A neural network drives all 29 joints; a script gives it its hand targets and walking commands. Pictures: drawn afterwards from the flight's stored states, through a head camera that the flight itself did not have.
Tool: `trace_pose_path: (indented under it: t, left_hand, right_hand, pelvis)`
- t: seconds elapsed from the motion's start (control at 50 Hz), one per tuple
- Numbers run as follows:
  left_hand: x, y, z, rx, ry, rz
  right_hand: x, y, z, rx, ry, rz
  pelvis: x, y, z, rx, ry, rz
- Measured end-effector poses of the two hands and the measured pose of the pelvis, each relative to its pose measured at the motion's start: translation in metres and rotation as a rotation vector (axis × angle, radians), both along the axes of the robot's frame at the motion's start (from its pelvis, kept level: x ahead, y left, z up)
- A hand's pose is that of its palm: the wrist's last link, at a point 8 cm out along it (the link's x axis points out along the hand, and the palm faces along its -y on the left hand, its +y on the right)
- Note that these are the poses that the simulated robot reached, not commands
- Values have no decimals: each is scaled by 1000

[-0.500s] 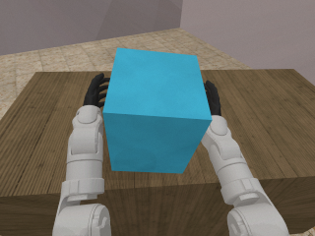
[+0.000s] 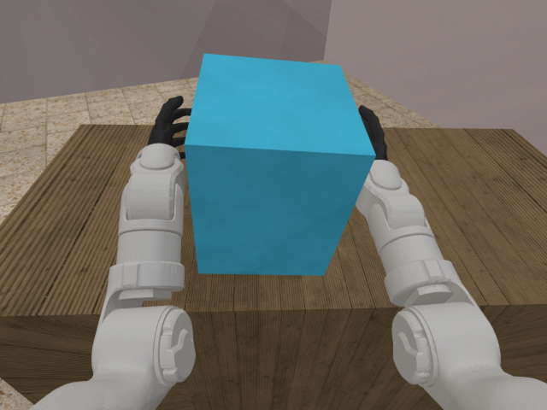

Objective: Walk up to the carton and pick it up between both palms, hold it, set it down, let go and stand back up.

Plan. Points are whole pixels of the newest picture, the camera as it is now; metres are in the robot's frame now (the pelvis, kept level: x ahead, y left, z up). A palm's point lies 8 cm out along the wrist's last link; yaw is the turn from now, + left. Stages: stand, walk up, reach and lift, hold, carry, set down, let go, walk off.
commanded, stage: reach and lift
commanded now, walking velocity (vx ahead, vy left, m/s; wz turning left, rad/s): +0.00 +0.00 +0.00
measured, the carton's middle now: (267, 171) +0.41 +0.00 +0.18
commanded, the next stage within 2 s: hold in 1.08 s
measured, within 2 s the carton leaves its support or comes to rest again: neither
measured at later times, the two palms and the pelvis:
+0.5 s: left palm (156, 138) +0.40 +0.15 +0.24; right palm (371, 127) +0.40 -0.14 +0.26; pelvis +0.03 +0.00 +0.00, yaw +1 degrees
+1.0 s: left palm (161, 117) +0.39 +0.14 +0.28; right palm (389, 102) +0.39 -0.15 +0.30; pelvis +0.01 +0.00 +0.00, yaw -1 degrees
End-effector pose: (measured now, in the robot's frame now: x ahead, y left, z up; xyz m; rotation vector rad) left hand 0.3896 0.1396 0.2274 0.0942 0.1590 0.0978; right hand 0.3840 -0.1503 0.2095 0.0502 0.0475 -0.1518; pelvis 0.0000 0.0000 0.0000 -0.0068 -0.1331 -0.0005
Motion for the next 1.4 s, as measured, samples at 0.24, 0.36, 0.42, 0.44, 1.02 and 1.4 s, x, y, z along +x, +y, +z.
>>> trace_pose_path:
  t: [0.24, 0.36, 0.42, 0.44, 1.02, 1.4]
  left_hand:
    - [14, -1, 14, -57, -3, -11]
    - [17, 3, 13, -70, 2, -27]
    - [15, 5, 12, -61, 12, -25]
    - [14, 6, 12, -57, 13, -23]
    - [3, -4, 50, -63, 22, -14]
    - [-1, 11, 64, -78, 36, 12]
  right_hand:
    - [14, -3, 39, -36, -4, 3]
    - [14, 2, 48, -36, 3, -6]
    - [14, 4, 48, -20, 13, -1]
    - [14, 5, 48, -18, 15, 2]
    - [5, -4, 91, -1, 35, 6]
    - [7, 10, 99, -1, 66, 29]
  pelvis:
    - [17, -14, 0, -4, 11, 9]
    - [27, -12, -1, -8, 1, 17]
    - [31, -8, -2, -11, -5, 16]
    - [32, -7, -2, -11, -7, 14]
    - [13, -3, -2, -7, 62, -16]
    - [22, -9, -3, -14, 62, 22]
